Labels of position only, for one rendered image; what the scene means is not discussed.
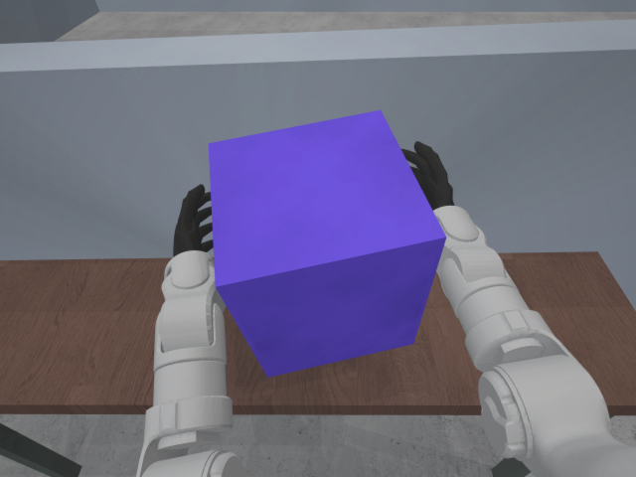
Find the right robot forearm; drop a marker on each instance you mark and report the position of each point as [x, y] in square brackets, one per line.
[499, 326]

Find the carton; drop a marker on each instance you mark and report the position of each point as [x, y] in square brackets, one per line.
[325, 246]

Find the left robot forearm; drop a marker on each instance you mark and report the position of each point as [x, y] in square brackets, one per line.
[190, 403]

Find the robot left hand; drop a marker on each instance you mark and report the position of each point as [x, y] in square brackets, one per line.
[188, 235]

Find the table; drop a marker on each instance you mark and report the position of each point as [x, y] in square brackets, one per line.
[77, 336]

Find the left robot upper arm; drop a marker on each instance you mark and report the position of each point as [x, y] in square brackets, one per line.
[213, 463]

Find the right robot upper arm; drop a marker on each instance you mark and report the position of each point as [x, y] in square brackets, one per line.
[547, 413]

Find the robot right hand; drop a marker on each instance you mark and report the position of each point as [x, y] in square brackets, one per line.
[430, 175]

